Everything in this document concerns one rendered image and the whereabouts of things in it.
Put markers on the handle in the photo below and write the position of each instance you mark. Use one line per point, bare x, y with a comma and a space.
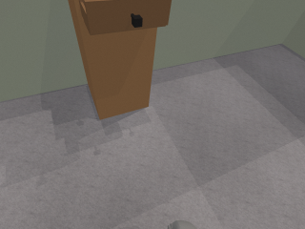
137, 20

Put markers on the cabinet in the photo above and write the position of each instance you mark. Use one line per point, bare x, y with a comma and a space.
118, 66

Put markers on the drawer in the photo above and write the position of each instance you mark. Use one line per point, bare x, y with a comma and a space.
109, 16

